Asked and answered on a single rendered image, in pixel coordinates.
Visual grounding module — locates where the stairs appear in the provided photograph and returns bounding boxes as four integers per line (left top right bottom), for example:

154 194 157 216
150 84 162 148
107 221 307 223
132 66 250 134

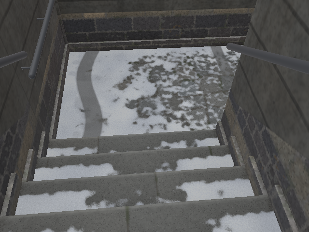
0 129 282 232

